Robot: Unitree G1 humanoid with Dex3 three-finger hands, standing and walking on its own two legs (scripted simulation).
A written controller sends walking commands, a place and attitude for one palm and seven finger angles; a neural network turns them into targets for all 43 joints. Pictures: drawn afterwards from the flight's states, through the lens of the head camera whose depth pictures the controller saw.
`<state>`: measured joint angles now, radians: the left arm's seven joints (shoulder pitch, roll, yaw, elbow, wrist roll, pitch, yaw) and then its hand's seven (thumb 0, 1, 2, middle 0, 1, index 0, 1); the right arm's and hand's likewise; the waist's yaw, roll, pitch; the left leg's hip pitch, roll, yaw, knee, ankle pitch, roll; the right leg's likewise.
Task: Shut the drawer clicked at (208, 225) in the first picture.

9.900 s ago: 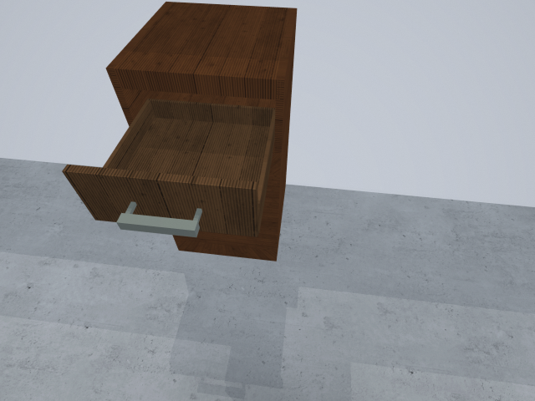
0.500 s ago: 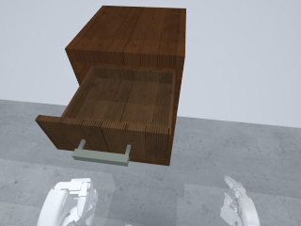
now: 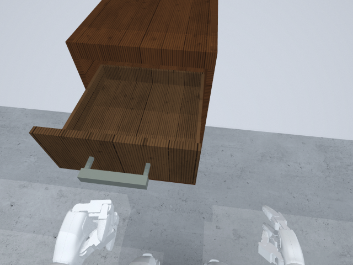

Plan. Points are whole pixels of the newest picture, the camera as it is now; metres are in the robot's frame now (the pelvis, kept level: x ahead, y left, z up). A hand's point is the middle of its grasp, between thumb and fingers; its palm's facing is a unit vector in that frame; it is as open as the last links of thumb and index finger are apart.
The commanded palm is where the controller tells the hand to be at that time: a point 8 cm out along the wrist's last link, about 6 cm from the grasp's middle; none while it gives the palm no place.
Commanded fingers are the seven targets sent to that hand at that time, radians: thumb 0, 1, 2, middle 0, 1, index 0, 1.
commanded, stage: bring the fist close to the handle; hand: left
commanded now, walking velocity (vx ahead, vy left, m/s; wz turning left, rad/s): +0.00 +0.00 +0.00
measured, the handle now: (116, 171) +0.33 +0.17 +0.01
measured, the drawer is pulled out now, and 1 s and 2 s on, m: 0.29 0.29 0.22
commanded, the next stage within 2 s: push the drawer shut in 0.94 s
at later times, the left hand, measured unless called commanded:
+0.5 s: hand (127, 215) +0.22 +0.12 +0.02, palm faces -0.11 -0.99 -0.02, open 3.3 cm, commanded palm +0.21 +0.18 +0.01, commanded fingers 0.00 0.90 0.90 -1.40 -1.60 -1.40 -1.60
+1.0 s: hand (128, 214) +0.23 +0.12 +0.01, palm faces -0.11 -0.99 -0.02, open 3.3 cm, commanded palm +0.22 +0.18 +0.01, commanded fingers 0.00 0.90 0.90 -1.40 -1.60 -1.40 -1.60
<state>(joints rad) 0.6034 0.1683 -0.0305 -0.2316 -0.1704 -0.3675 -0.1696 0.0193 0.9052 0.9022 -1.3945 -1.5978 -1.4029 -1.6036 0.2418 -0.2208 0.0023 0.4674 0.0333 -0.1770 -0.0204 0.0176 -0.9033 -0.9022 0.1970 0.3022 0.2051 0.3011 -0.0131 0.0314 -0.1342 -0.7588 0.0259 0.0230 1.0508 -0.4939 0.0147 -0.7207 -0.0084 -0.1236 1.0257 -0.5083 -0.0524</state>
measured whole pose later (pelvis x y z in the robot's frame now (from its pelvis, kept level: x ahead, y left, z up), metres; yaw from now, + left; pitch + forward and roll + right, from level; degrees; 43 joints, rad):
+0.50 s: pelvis -0.01 +0.00 -0.03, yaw -1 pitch +17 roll -1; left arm 0.38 0.16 -0.05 -0.07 -0.14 -0.39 -0.11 0.02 0.91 0.90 -1.39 -1.60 -1.40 -1.60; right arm 0.24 -0.23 0.02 0.46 0.01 -0.13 -0.01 0.02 -0.90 -0.90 0.20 0.30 0.21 0.30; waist -0.03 0.03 -0.17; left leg -0.96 0.03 0.02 1.20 -0.54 0.02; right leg -0.93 -0.01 -0.12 1.18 -0.55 -0.05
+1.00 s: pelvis -0.01 +0.00 -0.04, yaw -1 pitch +19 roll -2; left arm 0.37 0.17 -0.06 -0.07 -0.13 -0.40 -0.08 0.02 0.90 0.90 -1.40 -1.60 -1.40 -1.60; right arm 0.23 -0.23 0.02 0.44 0.02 -0.09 0.00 0.02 -0.90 -0.90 0.20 0.30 0.21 0.30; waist -0.03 0.03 -0.17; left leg -1.00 0.03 0.02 1.23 -0.55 0.02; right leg -0.96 -0.01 -0.12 1.20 -0.56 -0.05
